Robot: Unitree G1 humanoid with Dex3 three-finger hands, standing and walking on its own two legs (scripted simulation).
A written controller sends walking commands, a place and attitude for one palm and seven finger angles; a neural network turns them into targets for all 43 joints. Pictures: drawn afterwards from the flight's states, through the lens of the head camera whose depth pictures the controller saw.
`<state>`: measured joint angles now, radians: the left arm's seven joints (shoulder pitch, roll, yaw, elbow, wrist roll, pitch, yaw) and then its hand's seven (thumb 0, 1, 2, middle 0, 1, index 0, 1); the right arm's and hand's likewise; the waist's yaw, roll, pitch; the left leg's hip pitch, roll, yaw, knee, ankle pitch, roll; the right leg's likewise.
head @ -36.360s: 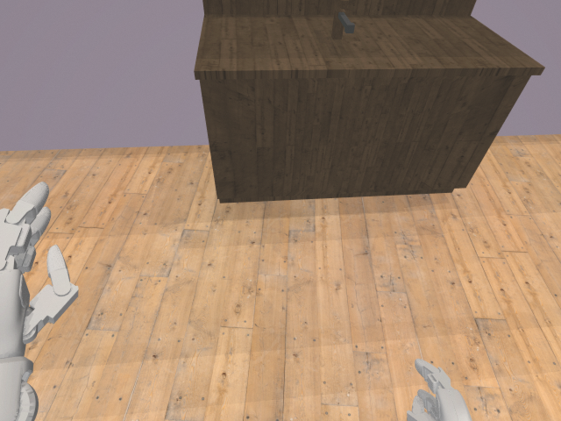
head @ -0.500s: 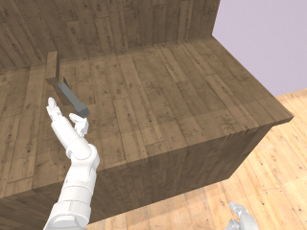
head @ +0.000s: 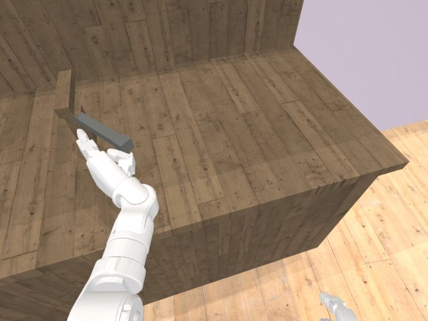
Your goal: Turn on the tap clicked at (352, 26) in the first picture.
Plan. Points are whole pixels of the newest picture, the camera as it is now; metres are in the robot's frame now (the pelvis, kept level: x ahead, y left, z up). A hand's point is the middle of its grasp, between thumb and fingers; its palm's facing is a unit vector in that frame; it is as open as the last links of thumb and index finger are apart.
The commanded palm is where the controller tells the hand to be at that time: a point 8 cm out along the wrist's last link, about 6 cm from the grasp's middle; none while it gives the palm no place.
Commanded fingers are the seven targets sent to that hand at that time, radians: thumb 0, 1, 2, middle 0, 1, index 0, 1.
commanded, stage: push the lever round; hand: left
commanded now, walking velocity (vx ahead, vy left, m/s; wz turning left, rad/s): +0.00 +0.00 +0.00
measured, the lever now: (123, 144) +0.44 +0.20 +0.08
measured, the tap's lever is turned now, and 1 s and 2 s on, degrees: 38 69 75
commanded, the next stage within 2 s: lift the hand up off the lever in 0.98 s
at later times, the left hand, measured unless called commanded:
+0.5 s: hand (147, 143) +0.45 +0.16 +0.07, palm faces +0.80 -0.59 -0.13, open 7.6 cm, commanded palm +0.40 +0.17 +0.07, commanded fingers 0.00 0.90 0.90 -0.15 -0.15 -0.15 -0.15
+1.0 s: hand (151, 132) +0.48 +0.16 +0.07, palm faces +0.83 -0.54 -0.14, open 7.9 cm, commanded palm +0.43 +0.18 +0.07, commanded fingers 0.00 0.90 0.90 -0.15 -0.15 -0.15 -0.15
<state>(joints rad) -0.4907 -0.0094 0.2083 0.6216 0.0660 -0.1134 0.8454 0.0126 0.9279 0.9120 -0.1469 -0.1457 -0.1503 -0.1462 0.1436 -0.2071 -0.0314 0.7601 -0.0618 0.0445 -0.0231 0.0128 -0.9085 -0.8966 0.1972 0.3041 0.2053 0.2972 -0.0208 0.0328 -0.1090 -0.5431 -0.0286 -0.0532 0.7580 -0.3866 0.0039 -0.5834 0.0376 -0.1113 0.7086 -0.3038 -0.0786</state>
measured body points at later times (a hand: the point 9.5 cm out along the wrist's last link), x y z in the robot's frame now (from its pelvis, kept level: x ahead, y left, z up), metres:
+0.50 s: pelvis +0.00 -0.01 -0.01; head +0.05 -0.01 +0.44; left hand +0.40 +0.19 +0.08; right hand +0.10 -0.25 -0.14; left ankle -0.01 +0.12 -0.71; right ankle +0.03 -0.07 -0.71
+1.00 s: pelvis -0.01 -0.01 -0.01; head +0.07 -0.02 +0.43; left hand +0.43 +0.18 +0.08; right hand +0.05 -0.27 -0.15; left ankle -0.01 +0.12 -0.71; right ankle +0.03 -0.07 -0.71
